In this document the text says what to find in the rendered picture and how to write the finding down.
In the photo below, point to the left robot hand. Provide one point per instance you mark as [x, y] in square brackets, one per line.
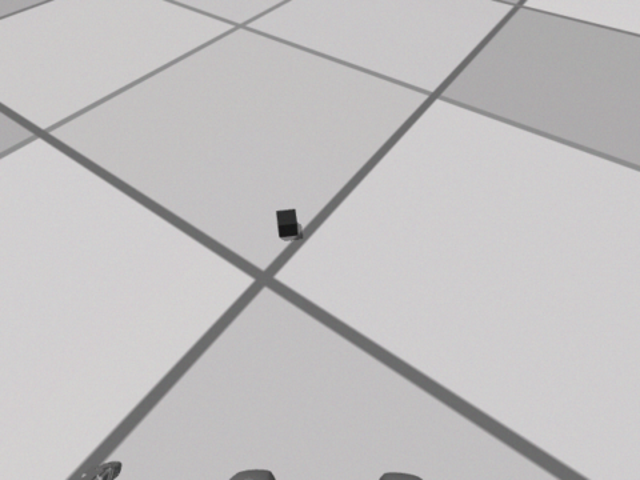
[107, 471]

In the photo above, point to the cube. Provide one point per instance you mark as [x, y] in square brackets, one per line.
[287, 223]

